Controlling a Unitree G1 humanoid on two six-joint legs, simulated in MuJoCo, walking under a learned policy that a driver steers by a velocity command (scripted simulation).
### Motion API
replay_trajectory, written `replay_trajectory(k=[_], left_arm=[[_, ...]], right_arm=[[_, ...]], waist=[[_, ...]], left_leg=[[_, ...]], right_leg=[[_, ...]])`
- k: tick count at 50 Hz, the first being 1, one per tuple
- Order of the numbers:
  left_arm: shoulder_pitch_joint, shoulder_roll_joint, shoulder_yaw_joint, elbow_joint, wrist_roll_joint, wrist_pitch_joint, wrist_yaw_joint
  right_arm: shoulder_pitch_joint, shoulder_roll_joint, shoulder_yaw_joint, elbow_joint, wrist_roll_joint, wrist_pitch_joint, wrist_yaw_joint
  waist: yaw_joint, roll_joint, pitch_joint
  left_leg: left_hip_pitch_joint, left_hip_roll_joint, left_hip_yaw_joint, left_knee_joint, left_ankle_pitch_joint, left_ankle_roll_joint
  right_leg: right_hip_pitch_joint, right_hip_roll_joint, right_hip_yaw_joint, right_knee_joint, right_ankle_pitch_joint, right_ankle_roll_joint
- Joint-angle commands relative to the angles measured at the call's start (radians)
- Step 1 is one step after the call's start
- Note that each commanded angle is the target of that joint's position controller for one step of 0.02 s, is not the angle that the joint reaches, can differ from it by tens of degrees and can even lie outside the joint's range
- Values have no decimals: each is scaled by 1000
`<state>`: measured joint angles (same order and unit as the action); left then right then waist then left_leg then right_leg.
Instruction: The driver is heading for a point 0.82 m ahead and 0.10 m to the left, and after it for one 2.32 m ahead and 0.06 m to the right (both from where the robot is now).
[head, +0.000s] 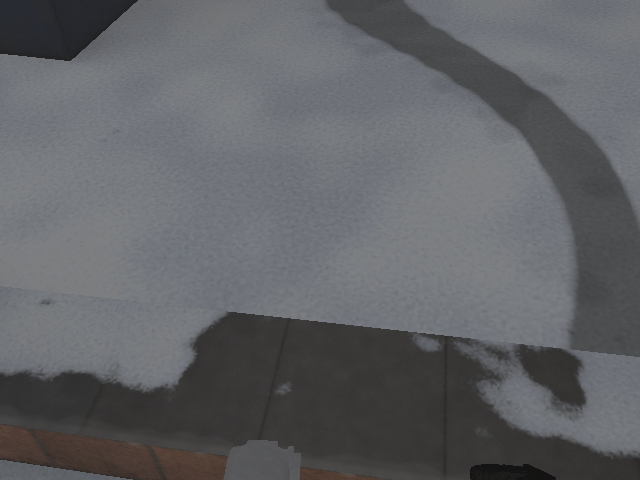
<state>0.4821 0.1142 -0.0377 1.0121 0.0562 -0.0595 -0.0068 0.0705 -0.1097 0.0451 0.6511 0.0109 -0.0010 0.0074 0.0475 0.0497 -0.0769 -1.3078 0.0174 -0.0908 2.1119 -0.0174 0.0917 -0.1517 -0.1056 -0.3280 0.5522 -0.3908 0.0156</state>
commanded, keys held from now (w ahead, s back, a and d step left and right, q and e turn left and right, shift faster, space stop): w+q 0.54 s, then w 0.14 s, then w+e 0.26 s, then e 0.06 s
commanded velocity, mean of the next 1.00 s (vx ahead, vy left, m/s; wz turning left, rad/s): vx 0.50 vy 0.00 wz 0.35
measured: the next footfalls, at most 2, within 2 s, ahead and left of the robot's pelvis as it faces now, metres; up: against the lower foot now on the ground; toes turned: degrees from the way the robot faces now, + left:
left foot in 0.20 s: +0.31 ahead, +0.14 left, +0.15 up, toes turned +13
right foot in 0.74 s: +0.67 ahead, +0.08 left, +0.30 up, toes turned +21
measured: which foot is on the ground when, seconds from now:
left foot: up 0.00-0.18, down 0.20-0.78, up 0.80-1.00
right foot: down 0.00-0.22, up 0.24-0.72, down 0.74-1.00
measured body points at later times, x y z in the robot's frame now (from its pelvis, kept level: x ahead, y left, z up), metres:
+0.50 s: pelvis +0.30 +0.08 +0.16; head +0.28 +0.11 +0.60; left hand +0.49 +0.31 +0.11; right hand +0.33 -0.13 +0.02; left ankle +0.27 +0.13 -0.58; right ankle +0.39 -0.06 -0.22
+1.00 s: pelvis +0.60 +0.12 +0.30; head +0.60 +0.12 +0.75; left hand +0.51 +0.32 +0.15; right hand +0.87 +0.01 +0.24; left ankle +0.59 +0.28 -0.26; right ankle +0.64 +0.07 -0.42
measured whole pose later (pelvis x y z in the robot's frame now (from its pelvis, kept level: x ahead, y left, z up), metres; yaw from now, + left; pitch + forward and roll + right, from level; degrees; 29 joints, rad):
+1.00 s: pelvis +0.60 +0.12 +0.30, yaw +20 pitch +3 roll +0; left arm 0.46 0.16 -0.01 0.97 0.01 -0.06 -0.04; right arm 0.10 -0.15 0.04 0.63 -0.03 -0.11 0.03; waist -0.01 0.01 -0.07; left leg -0.91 0.05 -0.06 1.59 -0.08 0.13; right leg -0.35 0.10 -0.03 0.59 -0.29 -0.10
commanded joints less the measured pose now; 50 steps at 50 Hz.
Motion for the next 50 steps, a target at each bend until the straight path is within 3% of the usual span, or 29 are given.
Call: replay_trajectory(k=[1, 3, 6, 8, 9, 10, 11, 12, 13, 14, 15, 16, 17, 18, 21, 25, 29, 32, 34, 36, 37, 38, 39, 40, 41, 43, 45, 48, 50], left_arm=[[32, 132, 28, -68, -10, -3, 30], [74, 123, 29, -68, -21, 6, 64], [61, 218, 72, -72, -59, 30, 94], [44, 291, 78, -59, -60, 13, 80], [5, 357, 93, -77, -70, 12, 76], [-46, 395, 101, -117, -76, 7, 68], [-51, 317, 90, -188, -65, -16, 56], [-125, 211, 62, -239, -48, -70, 18], [-140, 186, 85, -219, -64, -101, -23], [-202, 167, 89, -254, -86, -96, -31], [-322, 105, 68, -329, -69, -100, -25], [-375, 42, 45, -365, -44, -94, -19], [-316, 19, 27, -373, -52, -83, -25], [-276, -22, 0, -389, -40, -78, -30], [-277, 5, -18, -402, -53, -54, -38], [-426, -65, -71, -498, -35, -52, -26], [-775, -68, -101, -630, -8, -66, 8], [-743, -36, -72, -610, -42, -58, -1], [-613, 36, -27, -570, -59, -63, -22], [-447, 137, 26, -521, -80, -46, -29], [-308, 199, 47, -492, -81, -39, -34], [-165, 241, 56, -405, -50, -41, -51], [-79, 303, 86, -342, -17, -25, -32], [-100, 249, 74, -304, -25, -9, -2], [-150, 123, 46, -264, -37, 1, 4], [-202, 23, 17, -196, -28, -8, -7], [-213, -21, 5, -157, -17, -29, -25], [-240, 91, 27, -164, -50, -38, -41], [-218, 121, 32, -193, -56, -46, -29]], right_arm=[[-175, -16, 15, -140, 6, -2, 6], [-223, -16, 18, -187, 18, 0, 14], [-350, 3, 42, -239, 26, -5, 58], [-191, -46, -9, -181, 10, -20, 60], [-38, -112, -45, -153, 17, -28, 57], [164, -208, -95, -104, 22, -24, 54], [269, -335, -147, -72, 18, -1, 38], [279, -421, -168, -63, -7, 15, 3], [306, -367, -143, -18, -41, 7, -5], [356, -270, -121, 45, -30, -8, 6], [344, -156, -89, 101, -19, -26, 30], [316, -83, -65, 140, -17, -38, 38], [274, -42, -50, 153, -32, -45, 42], [264, -37, -48, 161, -27, -46, 51], [241, -49, -33, 156, -39, -43, 48], [331, -85, -22, 239, -27, -36, 48], [471, -91, -32, 289, -14, -10, -5], [550, -105, -53, 337, 24, -17, -46], [480, -126, -53, 291, 10, -19, -43], [448, -226, -72, 288, -8, -25, -37], [383, -238, -78, 267, -25, -35, -39], [407, -181, -78, 245, -34, -47, -26], [421, -115, -72, 224, -27, -73, 5], [411, -58, -58, 232, -65, -99, 55], [314, -48, -58, 169, -36, -112, 87], [107, -51, -37, 24, -33, -104, 72], [195, -14, -11, 18, -24, -93, 55], [203, -55, 3, -7, -26, -99, 24], [67, -100, -7, -57, -59, -112, -2]], waist=[[6, -105, 174], [16, -114, 193], [35, -119, 203], [-67, -192, 72], [-161, -290, -27], [-255, -342, -150], [-251, -138, -239], [-191, 206, -404], [-161, 95, -468], [-140, 16, -314], [-102, -49, -88], [-62, -63, -1], [-8, -71, 26], [28, -61, 40], [69, -70, 91], [39, 29, 141], [-110, 55, 110], [-103, 114, 33], [-14, 157, -41], [86, 259, -115], [155, 228, -181], [142, -50, -298], [120, -472, -352], [74, -528, -315], [13, -331, -121], [-70, -32, 109], [-148, -20, 104], [-188, -10, 120], [-131, -28, 70]], left_leg=[[-265, 70, 28, -82, -81, -35], [-241, 111, 46, -185, -83, -48], [141, 170, 215, -711, -302, -11], [599, -33, 419, -753, -426, 69], [732, -102, 397, -881, -431, 111], [973, -159, 293, -1099, -381, 154], [1326, 5, -202, -1312, -468, 258], [1465, 208, -854, -1784, -713, 360], [1455, 276, -945, -1907, -704, 264], [1325, 249, -822, -1864, -726, 188], [1127, 208, -672, -1801, -651, 151], [1038, 156, -507, -1734, -489, 116], [967, 109, -379, -1701, -398, 97], [962, 74, -278, -1683, -295, 79], [866, 54, -159, -1704, -232, 54], [835, 56, -223, -1754, -311, 47], [875, 80, -298, -1942, -186, 131], [1246, 157, -222, -2018, 168, 147], [1256, 129, -130, -1934, 820, 124], [1463, 211, -83, -1758, 1353, 124], [1469, 204, -49, -1570, 1477, 121], [1224, 131, -29, -1312, 1314, 127], [893, -94, -60, -904, 473, 53], [711, -180, -125, -483, -109, 5], [551, -140, -130, -286, -160, 8], [479, -62, -56, -215, -185, 71], [425, -8, -34, -181, -184, 101], [385, 51, 33, -495, -108, 55], [566, 37, 129, -815, 40, -20]], right_leg=[[129, -253, 196, -308, 123, -110], [146, -256, 193, -368, 125, -109], [101, -251, 76, -573, 364, -139], [93, -244, -10, -342, 1581, -177], [179, -254, 10, -157, 1926, -173], [176, -214, 36, 74, 1947, -151], [-234, -100, 93, 444, 1448, -64], [-472, 161, 279, 915, 256, -6], [-507, 143, 536, 1224, 231, -33], [-587, 126, 514, 1327, 237, -69], [-716, 111, 465, 1442, 226, -102], [-805, 76, 450, 1551, 225, -138], [-821, 70, 455, 1598, 221, -162], [-885, 59, 441, 1613, 228, -173], [-1021, 36, 379, 1582, 264, -141], [-1267, 17, 316, 1756, 278, -101], [-1168, 6, 168, 1306, 293, -29], [-1048, -11, 164, 975, 167, -57], [-644, 101, 97, 686, 55, -109], [-522, 173, 153, 562, -83, -156], [-388, 137, 292, 483, -61, -207], [-83, 36, 594, 335, -114, -297], [158, -97, 1123, -100, -246, -440], [163, -168, 1430, -314, -263, -447], [4, -161, 1317, -294, -360, -374], [-325, -106, 947, -194, -195, -258], [-353, -17, 719, -167, -11, -215], [-360, 53, 557, -228, 189, -219], [-414, 84, 496, -287, 444, -227]])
